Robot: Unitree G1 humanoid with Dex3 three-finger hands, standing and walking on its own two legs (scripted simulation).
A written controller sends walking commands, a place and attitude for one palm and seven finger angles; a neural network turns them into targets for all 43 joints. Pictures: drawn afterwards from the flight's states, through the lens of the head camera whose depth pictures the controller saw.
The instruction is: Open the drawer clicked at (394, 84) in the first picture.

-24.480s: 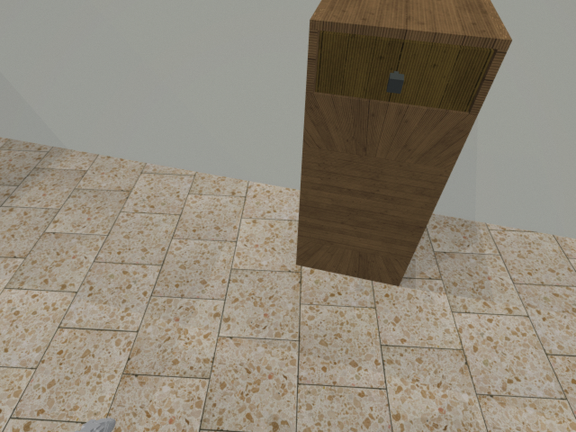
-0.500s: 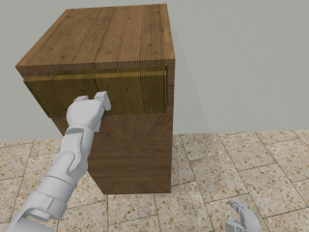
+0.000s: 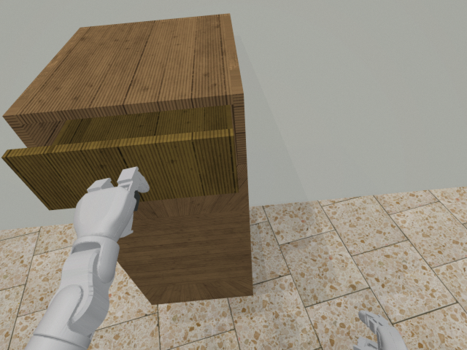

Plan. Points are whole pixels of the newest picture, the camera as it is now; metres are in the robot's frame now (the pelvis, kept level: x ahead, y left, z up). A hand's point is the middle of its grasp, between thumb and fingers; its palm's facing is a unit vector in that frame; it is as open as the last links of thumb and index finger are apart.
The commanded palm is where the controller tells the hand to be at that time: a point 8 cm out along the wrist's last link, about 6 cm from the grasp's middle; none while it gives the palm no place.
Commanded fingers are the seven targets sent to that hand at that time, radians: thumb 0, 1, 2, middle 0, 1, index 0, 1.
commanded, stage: pull the drawer open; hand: left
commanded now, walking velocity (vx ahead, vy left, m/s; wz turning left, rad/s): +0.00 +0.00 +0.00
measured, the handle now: (128, 191) +0.36 +0.21 +0.11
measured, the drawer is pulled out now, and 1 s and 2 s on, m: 0.09 0.15 0.25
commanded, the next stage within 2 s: none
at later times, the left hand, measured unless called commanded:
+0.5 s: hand (116, 253) +0.25 +0.20 +0.08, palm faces +0.07 -0.12 -0.99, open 6.6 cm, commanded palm +0.22 +0.21 +0.15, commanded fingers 0.00 0.90 0.90 -0.40 -1.35 -0.40 -1.35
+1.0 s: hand (116, 261) +0.24 +0.20 +0.08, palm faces +0.06 -0.16 -0.99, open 6.6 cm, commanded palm +0.17 +0.20 +0.15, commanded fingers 0.00 0.90 0.90 -0.40 -1.35 -0.40 -1.35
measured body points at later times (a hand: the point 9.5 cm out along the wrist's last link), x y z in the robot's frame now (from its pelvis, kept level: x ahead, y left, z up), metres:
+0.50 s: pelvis -0.02 -0.01 +0.00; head -0.03 -0.05 +0.45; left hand +0.24 +0.21 +0.14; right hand +0.23 -0.19 -0.09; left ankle -0.04 +0.09 -0.73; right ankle -0.04 -0.09 -0.73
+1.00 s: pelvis -0.02 -0.02 +0.00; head -0.04 -0.06 +0.45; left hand +0.23 +0.21 +0.14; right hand +0.18 -0.24 -0.10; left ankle -0.04 +0.09 -0.73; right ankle -0.04 -0.09 -0.73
